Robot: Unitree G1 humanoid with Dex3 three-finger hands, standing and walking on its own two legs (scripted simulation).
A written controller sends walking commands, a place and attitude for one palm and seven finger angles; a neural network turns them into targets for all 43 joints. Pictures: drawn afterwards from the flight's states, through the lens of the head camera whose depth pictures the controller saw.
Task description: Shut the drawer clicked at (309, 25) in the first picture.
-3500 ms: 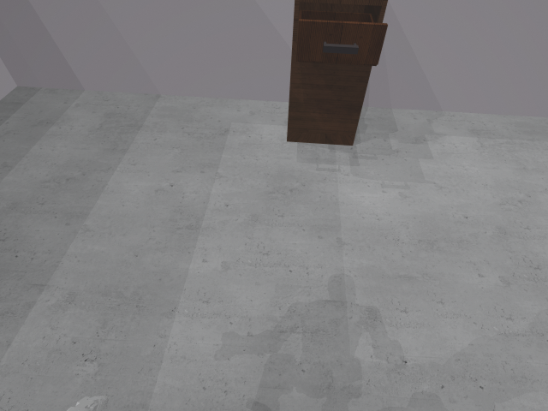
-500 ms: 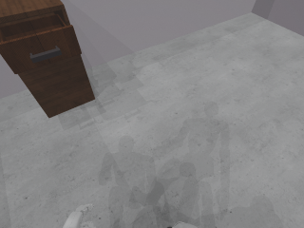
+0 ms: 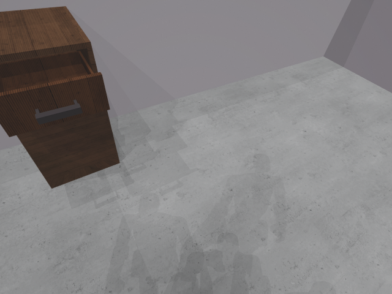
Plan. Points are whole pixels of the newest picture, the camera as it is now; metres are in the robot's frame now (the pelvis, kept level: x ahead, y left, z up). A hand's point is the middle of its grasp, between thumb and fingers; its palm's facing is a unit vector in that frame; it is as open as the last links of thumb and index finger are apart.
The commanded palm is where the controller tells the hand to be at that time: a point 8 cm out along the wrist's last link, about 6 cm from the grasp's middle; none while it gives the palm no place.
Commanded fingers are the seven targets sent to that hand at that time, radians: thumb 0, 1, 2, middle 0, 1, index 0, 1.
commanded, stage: walk to a spot facing it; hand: left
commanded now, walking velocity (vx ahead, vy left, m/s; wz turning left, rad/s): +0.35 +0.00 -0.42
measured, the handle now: (58, 110) +0.67 +0.53 -0.08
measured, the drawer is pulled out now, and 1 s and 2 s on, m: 0.21 0.21 0.21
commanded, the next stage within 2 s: turn to face it in 0.28 s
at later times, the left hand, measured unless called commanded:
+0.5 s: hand (166, 220) +0.34 +0.10 -0.16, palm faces -0.17 -0.96 -0.24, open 7.3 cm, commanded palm none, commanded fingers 0.00 0.90 0.90 -0.20 -0.30 -0.20 -0.30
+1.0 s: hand (136, 229) +0.31 +0.18 -0.18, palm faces +0.14 -0.96 -0.22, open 7.4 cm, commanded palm none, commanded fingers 0.00 0.90 0.90 -0.20 -0.30 -0.20 -0.30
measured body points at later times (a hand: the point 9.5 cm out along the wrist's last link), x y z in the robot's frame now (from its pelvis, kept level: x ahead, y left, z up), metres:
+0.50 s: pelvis +0.20 -0.07 -0.01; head +0.23 -0.09 +0.43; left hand +0.35 +0.15 -0.14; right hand +0.08 -0.26 -0.18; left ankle +0.10 +0.09 -0.64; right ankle +0.26 -0.16 -0.73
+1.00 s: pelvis +0.27 -0.04 +0.00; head +0.31 -0.01 +0.45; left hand +0.31 +0.23 -0.16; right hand +0.37 -0.28 -0.13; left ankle +0.30 +0.05 -0.73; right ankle +0.25 -0.18 -0.65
